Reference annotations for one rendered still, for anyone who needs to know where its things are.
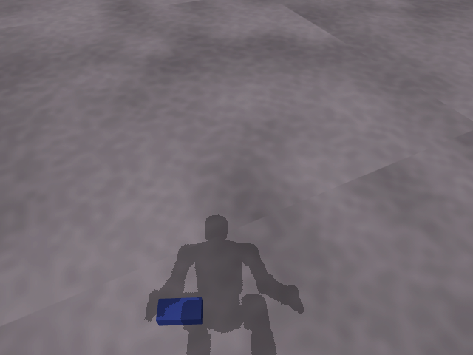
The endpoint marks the carton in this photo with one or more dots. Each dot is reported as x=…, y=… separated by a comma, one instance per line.
x=180, y=311

